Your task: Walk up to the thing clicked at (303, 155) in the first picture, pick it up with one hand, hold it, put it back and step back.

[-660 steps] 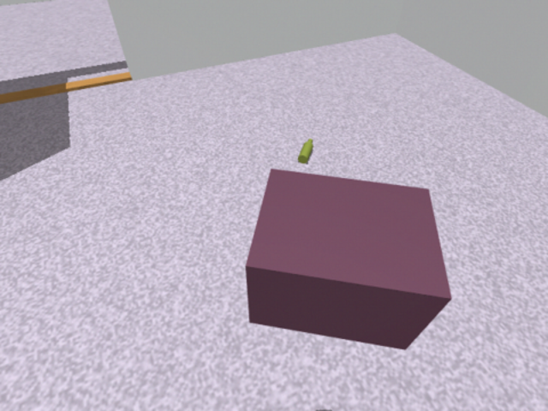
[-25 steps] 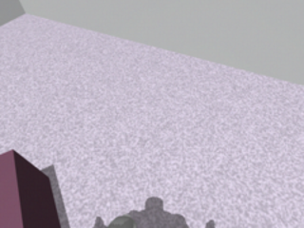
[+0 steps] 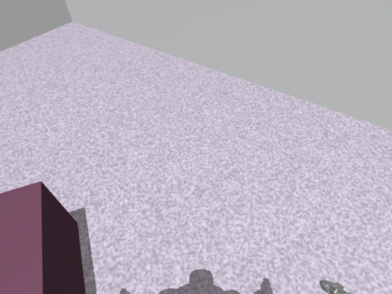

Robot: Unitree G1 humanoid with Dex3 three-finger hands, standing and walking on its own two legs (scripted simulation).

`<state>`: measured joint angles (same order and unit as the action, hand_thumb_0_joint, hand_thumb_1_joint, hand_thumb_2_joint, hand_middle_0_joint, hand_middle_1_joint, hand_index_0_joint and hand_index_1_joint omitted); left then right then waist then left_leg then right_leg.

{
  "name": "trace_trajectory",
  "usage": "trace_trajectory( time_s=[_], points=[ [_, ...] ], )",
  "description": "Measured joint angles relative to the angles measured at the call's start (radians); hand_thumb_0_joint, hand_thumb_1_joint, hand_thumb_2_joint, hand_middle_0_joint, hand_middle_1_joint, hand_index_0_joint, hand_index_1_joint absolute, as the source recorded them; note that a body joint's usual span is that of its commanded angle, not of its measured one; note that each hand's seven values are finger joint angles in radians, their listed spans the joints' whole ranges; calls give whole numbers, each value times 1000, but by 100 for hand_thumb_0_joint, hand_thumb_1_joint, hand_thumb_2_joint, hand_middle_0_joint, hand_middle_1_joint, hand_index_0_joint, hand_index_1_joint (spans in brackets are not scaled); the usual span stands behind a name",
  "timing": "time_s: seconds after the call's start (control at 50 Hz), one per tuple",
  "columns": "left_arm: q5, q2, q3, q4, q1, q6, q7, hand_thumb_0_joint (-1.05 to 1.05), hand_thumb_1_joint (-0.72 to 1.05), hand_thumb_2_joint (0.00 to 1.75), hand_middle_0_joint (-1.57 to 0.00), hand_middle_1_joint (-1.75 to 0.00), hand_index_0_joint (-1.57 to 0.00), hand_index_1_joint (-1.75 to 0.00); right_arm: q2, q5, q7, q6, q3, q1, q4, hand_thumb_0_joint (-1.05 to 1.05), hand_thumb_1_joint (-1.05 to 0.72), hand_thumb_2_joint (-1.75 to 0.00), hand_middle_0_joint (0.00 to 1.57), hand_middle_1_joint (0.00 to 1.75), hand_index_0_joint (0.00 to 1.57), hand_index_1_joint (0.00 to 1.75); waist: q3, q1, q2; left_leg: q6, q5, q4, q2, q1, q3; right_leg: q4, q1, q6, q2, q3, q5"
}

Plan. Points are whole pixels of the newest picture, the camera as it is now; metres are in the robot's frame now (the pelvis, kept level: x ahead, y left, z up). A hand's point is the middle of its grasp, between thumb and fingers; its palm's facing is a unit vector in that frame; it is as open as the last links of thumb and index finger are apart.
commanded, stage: walk up
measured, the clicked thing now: out of the picture +0.93 +1.34 -0.72
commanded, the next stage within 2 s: stand in 0.58 s
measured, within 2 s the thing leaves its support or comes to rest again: neither
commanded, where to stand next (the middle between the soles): +0.07 +0.01 m, yaw -1 degrees
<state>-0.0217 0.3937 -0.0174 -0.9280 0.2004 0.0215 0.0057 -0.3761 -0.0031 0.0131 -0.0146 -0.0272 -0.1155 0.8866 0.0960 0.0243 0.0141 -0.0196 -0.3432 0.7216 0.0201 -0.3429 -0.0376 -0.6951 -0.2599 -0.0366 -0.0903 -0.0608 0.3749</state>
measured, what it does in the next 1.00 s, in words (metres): stands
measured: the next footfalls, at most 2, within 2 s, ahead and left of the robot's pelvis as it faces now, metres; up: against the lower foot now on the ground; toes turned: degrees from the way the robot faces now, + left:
none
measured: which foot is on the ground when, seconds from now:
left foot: down 0.00-1.00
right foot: down 0.00-1.00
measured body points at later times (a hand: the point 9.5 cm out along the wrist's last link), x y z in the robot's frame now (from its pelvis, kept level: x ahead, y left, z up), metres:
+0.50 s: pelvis +0.01 +0.00 +0.03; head +0.02 +0.00 +0.48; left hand +0.07 +0.31 -0.10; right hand +0.10 -0.30 -0.10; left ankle +0.04 +0.12 -0.72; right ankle +0.00 -0.15 -0.72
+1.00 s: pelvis +0.02 -0.02 +0.03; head +0.03 -0.02 +0.48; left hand +0.09 +0.28 -0.10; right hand +0.11 -0.32 -0.10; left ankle +0.04 +0.12 -0.72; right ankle +0.00 -0.15 -0.72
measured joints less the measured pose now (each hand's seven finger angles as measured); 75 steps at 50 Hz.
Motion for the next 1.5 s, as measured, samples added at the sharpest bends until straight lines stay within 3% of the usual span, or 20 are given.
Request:
trace_trajectory(
  time_s=[0.02,0.12,0.2,0.48,0.82,1.5],
  points=[
    [0,-1,2,-6,-4,-1,0,1,90,90,-21,-30,-21,-30,-4,-2,3,5,-4,-4,9,0,-91,-90,21,30,20,30,-1,-2,0,3,60,-24,2,8,6,1,2,-5,-7,0,-1],
    [11,7,-3,-41,-21,-2,0,1,90,90,-20,-30,-21,-30,0,-12,13,7,1,-24,69,0,-91,-90,21,30,20,30,-15,0,3,4,61,-64,-2,22,-5,64,27,22,25,21,-31],
    [9,12,3,-72,-19,8,1,1,90,90,-20,-30,-21,-30,12,-13,17,-3,10,-24,115,0,-91,-90,21,30,20,30,-21,-4,-4,10,95,-131,-2,52,-10,138,61,-2,25,16,-71],
    [11,-12,17,-156,-63,11,1,1,90,90,-20,-30,-21,-30,25,-6,20,0,14,5,202,0,-91,-90,21,30,20,30,-37,-16,-5,17,167,-285,-3,128,-24,301,145,-7,28,-2,-145],
    [12,-32,19,-211,-98,-1,3,1,91,90,-20,-30,-21,-30,32,-4,5,20,17,56,245,0,-91,-90,21,30,20,30,-40,-19,-17,34,197,-378,-21,185,-7,366,179,4,43,14,-169],
    [12,-34,12,-201,-98,-10,4,1,91,90,-20,-30,-21,-30,31,-7,0,15,28,21,265,0,-91,-90,21,30,20,30,-41,-31,-13,55,195,-399,-49,198,-4,389,188,25,70,19,-172]
  ],
)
